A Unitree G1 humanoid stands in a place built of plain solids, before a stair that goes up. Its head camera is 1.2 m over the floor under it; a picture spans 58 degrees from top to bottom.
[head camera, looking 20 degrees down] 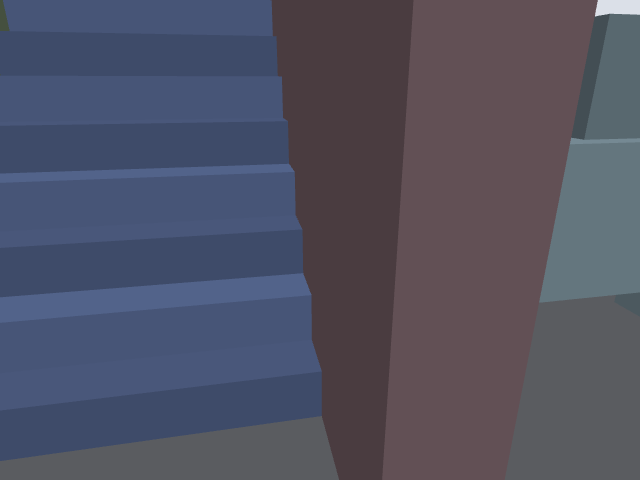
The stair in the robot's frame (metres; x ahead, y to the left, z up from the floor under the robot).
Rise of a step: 0.20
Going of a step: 0.21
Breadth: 1.38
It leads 11 degrees to the left of straight ahead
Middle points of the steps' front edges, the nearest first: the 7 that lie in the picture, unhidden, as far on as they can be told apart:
1.19 0.67 0.21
1.40 0.71 0.41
1.61 0.75 0.62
1.82 0.79 0.82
2.03 0.83 1.03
2.23 0.87 1.23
2.44 0.91 1.44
